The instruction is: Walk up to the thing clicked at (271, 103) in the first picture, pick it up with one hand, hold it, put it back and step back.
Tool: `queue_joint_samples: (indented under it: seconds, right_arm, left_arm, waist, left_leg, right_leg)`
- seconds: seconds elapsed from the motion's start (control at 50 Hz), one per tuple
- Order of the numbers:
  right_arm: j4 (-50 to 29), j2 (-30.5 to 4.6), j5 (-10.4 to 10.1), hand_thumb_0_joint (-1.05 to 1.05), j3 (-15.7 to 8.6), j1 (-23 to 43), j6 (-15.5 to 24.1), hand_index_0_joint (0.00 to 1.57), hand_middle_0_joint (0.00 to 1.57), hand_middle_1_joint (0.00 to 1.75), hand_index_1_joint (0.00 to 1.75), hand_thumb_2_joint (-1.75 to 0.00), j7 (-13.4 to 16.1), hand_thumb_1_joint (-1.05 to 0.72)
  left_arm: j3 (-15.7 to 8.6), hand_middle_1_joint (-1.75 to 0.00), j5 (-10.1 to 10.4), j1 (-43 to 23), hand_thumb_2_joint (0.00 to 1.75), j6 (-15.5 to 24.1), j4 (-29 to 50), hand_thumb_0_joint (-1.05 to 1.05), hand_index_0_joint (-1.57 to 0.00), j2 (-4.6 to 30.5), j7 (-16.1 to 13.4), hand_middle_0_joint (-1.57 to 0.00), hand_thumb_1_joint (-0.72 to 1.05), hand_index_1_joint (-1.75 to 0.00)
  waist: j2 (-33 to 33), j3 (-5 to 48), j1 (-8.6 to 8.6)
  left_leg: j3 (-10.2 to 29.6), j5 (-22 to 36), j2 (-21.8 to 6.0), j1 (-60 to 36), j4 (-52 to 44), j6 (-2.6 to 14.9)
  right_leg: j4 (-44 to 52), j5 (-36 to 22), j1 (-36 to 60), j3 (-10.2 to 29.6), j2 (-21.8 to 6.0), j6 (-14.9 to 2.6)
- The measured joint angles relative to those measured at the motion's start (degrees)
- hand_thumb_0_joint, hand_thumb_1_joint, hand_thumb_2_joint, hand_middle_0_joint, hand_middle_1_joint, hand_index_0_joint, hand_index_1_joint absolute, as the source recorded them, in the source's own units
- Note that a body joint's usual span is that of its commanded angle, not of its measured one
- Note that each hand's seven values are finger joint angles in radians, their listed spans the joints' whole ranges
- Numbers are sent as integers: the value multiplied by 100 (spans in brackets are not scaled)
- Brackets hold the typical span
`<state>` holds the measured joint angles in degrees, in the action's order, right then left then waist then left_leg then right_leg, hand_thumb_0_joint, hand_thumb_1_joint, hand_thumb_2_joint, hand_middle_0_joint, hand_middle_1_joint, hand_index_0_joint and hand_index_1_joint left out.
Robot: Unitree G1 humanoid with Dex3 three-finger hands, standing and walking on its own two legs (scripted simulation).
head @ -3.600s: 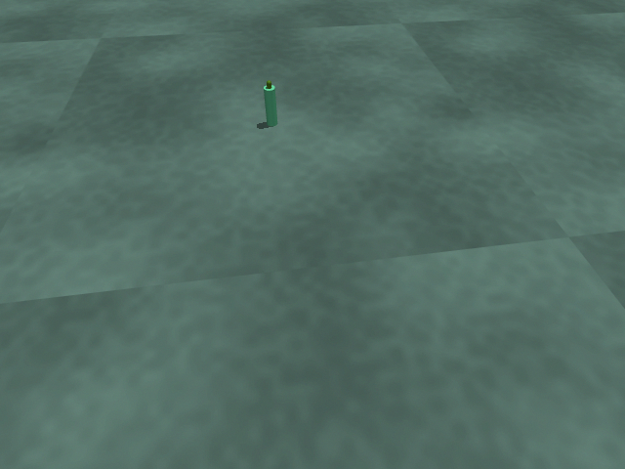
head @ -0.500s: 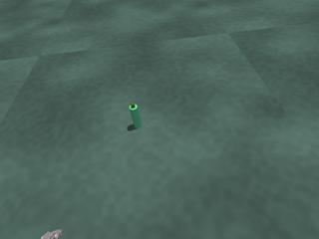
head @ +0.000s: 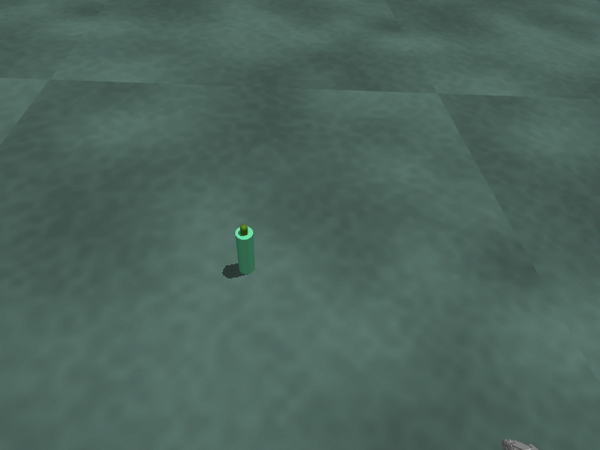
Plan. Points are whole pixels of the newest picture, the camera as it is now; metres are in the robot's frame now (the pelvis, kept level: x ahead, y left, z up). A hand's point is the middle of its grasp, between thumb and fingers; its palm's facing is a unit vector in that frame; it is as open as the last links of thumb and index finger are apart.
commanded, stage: walk up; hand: left
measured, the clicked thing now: (245, 248) +0.89 +0.19 -0.63
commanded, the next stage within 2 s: none
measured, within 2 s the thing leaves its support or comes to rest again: neither
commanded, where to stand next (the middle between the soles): +0.55 -0.01 m, yaw -3 degrees
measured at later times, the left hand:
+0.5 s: hand (152, 369) +0.26 +0.23 -0.11, palm faces -0.04 -0.91 -0.41, open 7.4 cm
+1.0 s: hand (147, 296) +0.40 +0.29 -0.14, palm faces -0.11 -0.94 -0.33, open 7.4 cm
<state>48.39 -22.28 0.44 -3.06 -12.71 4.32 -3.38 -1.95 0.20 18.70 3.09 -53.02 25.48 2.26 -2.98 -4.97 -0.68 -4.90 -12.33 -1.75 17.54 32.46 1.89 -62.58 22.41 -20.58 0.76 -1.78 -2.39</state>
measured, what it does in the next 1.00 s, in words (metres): walks ahead: right foot, then left foot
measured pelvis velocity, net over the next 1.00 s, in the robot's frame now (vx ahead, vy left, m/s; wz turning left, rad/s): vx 0.34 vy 0.02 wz -0.03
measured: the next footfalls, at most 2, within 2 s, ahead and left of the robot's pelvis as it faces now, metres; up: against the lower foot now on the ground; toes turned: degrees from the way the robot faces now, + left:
right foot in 0.30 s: +0.27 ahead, -0.16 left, +0.00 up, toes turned -6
left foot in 0.74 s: +0.40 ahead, +0.13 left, +0.00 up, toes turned +5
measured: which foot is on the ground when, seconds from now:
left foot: down 0.00-0.32, up 0.34-0.72, down 0.74-1.00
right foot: up 0.00-0.28, down 0.30-0.76, up 0.78-1.00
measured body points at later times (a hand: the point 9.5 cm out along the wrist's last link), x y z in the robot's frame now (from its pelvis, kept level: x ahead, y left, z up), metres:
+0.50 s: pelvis +0.18 -0.04 +0.01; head +0.20 -0.07 +0.45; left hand +0.26 +0.28 -0.08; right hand +0.23 -0.36 -0.13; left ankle +0.19 +0.11 -0.67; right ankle +0.23 -0.15 -0.73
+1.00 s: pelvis +0.34 +0.02 +0.01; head +0.36 +0.04 +0.46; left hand +0.41 +0.34 -0.12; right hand +0.37 -0.31 -0.09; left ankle +0.36 +0.13 -0.73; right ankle +0.42 -0.13 -0.68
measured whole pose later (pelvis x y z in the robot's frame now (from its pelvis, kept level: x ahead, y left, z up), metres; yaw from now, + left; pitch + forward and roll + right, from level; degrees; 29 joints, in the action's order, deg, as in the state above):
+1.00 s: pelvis +0.34 +0.02 +0.01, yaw -2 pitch -3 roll +1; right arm 49.3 -22.6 1.0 -2.5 -19.3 4.2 -2.5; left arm -2.1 -0.6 16.9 2.3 -52.7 25.1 3.4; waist -3.4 -4.9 1.4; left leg -6.2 -14.2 -1.0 10.8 27.6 2.0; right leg -51.1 17.2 -28.8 0.0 -4.8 -0.4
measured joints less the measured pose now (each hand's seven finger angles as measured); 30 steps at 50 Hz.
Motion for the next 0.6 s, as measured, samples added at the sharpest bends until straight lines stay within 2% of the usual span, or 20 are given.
queue_joint_samples:
  seconds: [0.04, 0.12, 0.18, 0.24, 0.3, 0.34, 0.36, 0.4, 0.44, 0.5, 0.6]
  right_arm:
    - [-13, 28, -15, 0, 49, -78, 14, 20, 20, 30, 30, -89, 28, -90]
    - [-27, 11, 14, 0, 73, -274, 27, 20, 20, 30, 30, -89, 43, -90]
    - [-20, -45, 15, 0, 62, -426, 13, 20, 20, 30, 30, -89, 27, -90]
    - [4, -117, 17, 0, 43, -575, -45, 20, 20, 30, 30, -89, 18, -90]
    - [29, -183, 12, 0, 29, -720, -136, 20, 20, 30, 30, -89, 24, -90]
    - [101, -242, 13, 0, 10, -705, -205, 20, 20, 30, 30, -89, 62, -90]
    - [150, -232, 19, 0, 20, -664, -249, 20, 20, 30, 30, -89, 81, -90]
    - [238, -243, 5, 1, 49, -574, -307, 20, 20, 30, 30, -89, 98, -90]
    - [279, -267, -13, 1, 59, -493, -313, 20, 20, 30, 30, -89, 88, -91]
    - [262, -268, 18, 1, 33, -402, -294, 20, 20, 30, 30, -89, 23, -91]
    - [272, -240, 113, 0, -32, -324, -324, 20, 20, 30, 30, -89, -102, -91]
  left_arm:
    - [1, -30, 2, -59, 89, 25, 48, 0, -20, -8, 36, -20, 91, -30]
    - [-4, -30, -50, -183, 89, -1, 104, 0, -20, -60, 134, -20, 91, -30]
    - [-18, -30, -85, -289, 89, -26, 111, 0, -20, -108, 194, -20, 91, -30]
    - [-49, -30, -92, -384, 89, -8, 105, 0, -20, -150, 224, -20, 91, -30]
    - [-86, -30, -104, -410, 89, 73, 124, 0, -20, -138, 216, -20, 91, -30]
    - [-125, -30, -125, -489, 89, 161, 148, 0, -20, -218, 150, -20, 91, -30]
    - [-115, -30, -111, -509, 89, 201, 193, 0, -20, -236, 125, -20, 91, -30]
    - [-65, -30, -59, -517, 89, 235, 275, 0, -20, -298, 91, -20, 91, -30]
    - [-20, -30, -37, -464, 89, 247, 336, 0, -20, -357, 59, -20, 91, -30]
    - [12, -30, -47, -316, 89, 239, 372, 0, -20, -362, 46, -20, 91, -30]
    - [-29, -30, -98, -65, 89, 204, 390, 0, -21, -251, 63, -20, 90, -30]
  waist:
    - [-58, 8, 18]
    - [-31, 16, 82]
    - [54, 9, 153]
    - [163, 25, 219]
    - [262, 92, 245]
    - [532, 33, 229]
    - [556, 9, 196]
    - [600, -27, 122]
    - [670, -31, 65]
    - [713, 5, 20]
    - [633, 68, -64]
  left_leg:
    - [-62, -7, 45, -273, -262, 15]
    - [-131, -126, 91, -705, -577, 36]
    - [-156, -288, 96, -958, -665, -11]
    - [-164, -568, 74, -1136, -555, -104]
    - [-158, -1075, 2, -1185, -78, -213]
    - [49, -1430, -189, -915, 870, -70]
    - [180, -1533, -116, -665, 1512, -24]
    - [364, -1431, 53, -160, 2501, 11]
    - [427, -1167, 56, 267, 2829, 11]
    - [472, -808, -90, 713, 2482, -67]
    - [436, -415, -314, 966, 1259, -189]
  right_leg:
    - [156, -219, -362, 25, -113, 51]
    - [1056, -498, -759, -63, -366, 197]
    - [1835, -907, -821, -163, -466, 209]
    - [2538, -1268, -650, -240, -430, 176]
    - [3075, -1471, -234, -341, -281, 127]
    - [2817, -1360, -183, -480, -95, 128]
    - [2694, -1220, -174, -490, -89, 111]
    - [2743, -1106, -15, -496, -105, 76]
    - [3000, -1128, 223, -520, -95, 75]
    - [3361, -1159, 532, -555, -60, 72]
    - [3558, -973, 883, -608, -48, 84]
